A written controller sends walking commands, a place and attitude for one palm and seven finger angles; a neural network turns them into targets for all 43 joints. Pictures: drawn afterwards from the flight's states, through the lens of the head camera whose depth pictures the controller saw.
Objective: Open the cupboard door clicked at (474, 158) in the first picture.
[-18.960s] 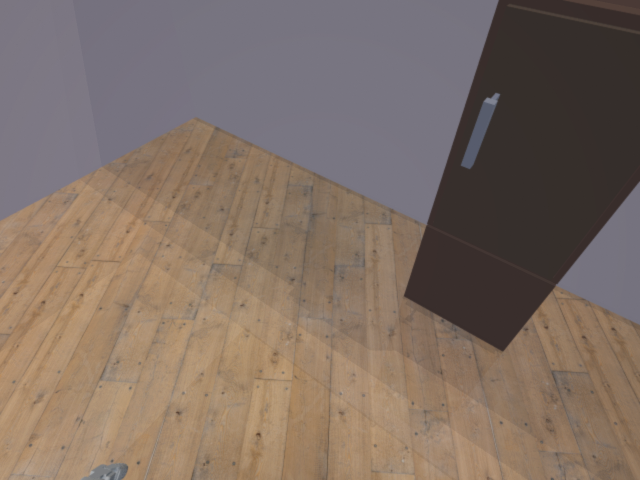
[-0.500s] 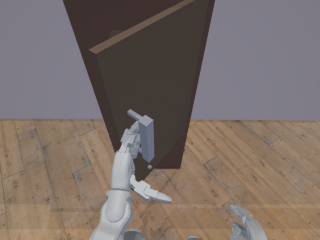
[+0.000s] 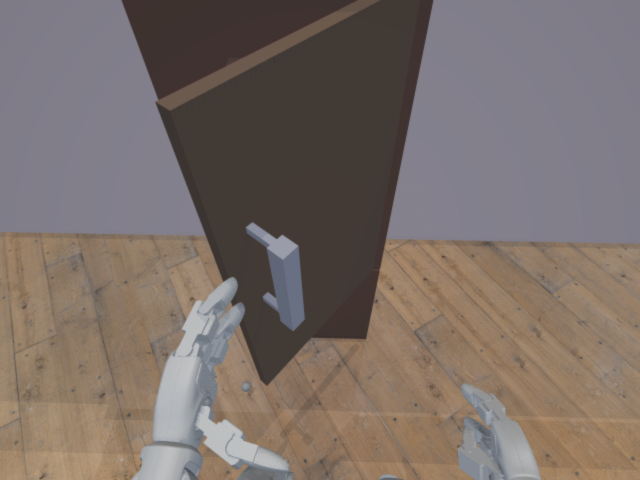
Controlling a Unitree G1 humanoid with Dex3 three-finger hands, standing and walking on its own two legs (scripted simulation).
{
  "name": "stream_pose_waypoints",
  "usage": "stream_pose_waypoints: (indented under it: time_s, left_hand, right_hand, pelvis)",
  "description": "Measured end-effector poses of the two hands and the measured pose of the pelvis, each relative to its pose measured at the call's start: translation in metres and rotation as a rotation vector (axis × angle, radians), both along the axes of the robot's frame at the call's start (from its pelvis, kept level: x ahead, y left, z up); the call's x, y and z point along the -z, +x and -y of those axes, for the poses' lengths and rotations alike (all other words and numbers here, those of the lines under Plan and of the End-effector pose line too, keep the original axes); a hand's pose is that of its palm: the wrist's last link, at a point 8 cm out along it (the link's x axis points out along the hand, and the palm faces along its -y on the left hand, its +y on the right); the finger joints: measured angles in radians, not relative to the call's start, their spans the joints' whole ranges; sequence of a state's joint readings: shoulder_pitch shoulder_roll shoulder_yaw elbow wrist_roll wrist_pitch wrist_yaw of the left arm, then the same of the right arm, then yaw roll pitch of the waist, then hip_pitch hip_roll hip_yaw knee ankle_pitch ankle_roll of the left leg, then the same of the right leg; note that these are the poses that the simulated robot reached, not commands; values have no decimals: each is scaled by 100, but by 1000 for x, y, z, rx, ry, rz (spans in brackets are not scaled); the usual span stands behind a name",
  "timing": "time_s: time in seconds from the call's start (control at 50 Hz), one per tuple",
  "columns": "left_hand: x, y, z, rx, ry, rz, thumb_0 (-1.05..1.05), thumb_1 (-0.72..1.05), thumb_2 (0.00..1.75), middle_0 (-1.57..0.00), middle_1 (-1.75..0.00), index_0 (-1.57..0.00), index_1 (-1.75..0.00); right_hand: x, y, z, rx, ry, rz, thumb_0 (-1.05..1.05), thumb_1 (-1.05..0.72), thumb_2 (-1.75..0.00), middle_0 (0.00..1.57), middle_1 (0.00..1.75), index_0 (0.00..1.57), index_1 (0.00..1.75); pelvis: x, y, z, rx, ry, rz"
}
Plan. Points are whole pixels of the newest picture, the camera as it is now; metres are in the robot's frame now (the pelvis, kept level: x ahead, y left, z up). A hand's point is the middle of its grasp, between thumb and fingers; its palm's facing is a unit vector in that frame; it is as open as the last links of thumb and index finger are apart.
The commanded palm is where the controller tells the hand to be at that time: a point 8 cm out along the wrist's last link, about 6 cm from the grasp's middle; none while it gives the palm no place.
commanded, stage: slide the hand sideways off the handle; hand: left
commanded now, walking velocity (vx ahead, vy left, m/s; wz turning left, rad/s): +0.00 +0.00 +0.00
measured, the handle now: (275, 279) +0.34 +0.08 +0.07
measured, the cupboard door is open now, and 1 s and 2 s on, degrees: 51 51 51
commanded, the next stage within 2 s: draw the hand back to the body in 0.24 s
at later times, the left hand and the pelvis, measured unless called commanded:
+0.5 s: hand (202, 398) +0.19 +0.13 +0.09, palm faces -0.03 -1.00 -0.03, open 16.3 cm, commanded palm +0.17 +0.19 +0.09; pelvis +0.00 +0.00 +0.00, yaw +0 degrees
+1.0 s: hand (100, 390) +0.18 +0.20 +0.14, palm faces +0.15 -0.95 -0.26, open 15.3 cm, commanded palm +0.15 +0.25 +0.17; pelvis +0.00 +0.02 +0.03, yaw +0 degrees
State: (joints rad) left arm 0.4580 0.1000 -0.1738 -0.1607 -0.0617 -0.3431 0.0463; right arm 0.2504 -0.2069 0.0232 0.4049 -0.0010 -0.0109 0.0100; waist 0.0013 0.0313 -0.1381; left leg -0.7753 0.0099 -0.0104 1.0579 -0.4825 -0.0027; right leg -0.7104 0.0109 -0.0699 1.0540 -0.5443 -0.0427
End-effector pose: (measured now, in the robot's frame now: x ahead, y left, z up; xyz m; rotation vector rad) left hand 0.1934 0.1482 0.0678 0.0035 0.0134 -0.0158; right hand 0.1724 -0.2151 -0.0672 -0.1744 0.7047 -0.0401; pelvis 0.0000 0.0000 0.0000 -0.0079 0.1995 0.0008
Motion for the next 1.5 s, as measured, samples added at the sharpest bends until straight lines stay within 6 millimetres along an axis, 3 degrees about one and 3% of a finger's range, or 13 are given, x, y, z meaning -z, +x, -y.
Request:
stream_pose_waypoints:
  time_s: [0.24,0.4,0.58,0.86,1.06,1.26,1.5]
  left_hand:
    - [2,-23,-29,-22,15,-14,-2,-50,30,-15,-30,-15,-30]
    - [0,-20,-30,9,-8,19,-2,-50,30,-15,-30,-15,-30]
    - [-36,-21,-49,-19,48,48,-2,-50,30,-15,-30,-15,-30]
    - [-69,-37,-80,-26,69,72,-2,-47,31,-15,-30,-15,-30]
    - [-96,-43,-106,-217,299,-18,-1,-22,41,-16,-30,-16,-30]
    - [-132,-36,-134,-330,385,41,-1,11,56,-18,-30,-18,-30]
    - [-165,-28,-163,-431,436,126,0,53,74,-19,-30,-19,-30]
  right_hand:
    - [6,-3,17,28,-38,0,2,-91,-89,20,30,20,30]
    - [7,-4,14,42,-46,27,2,-91,-89,20,30,20,30]
    - [-8,-6,-5,67,6,52,2,-91,-89,20,30,20,30]
    - [-38,4,-12,36,-19,142,2,-91,-89,20,30,20,30]
    - [-51,3,-23,53,-26,110,2,-91,-89,20,30,20,30]
    - [-55,3,-28,31,-31,75,2,-91,-89,20,30,20,30]
    - [-68,20,-20,21,-53,80,2,-91,-89,20,30,20,30]
  pelvis:
    - [6,1,6,-11,-5,-21]
    - [11,-3,0,-12,-15,-27]
    - [-3,1,-8,-3,-16,17]
    - [-18,3,-16,-16,-29,81]
    - [-40,5,-21,-4,-19,145]
    - [-57,11,-24,0,-11,204]
    - [-69,21,-22,10,-4,247]
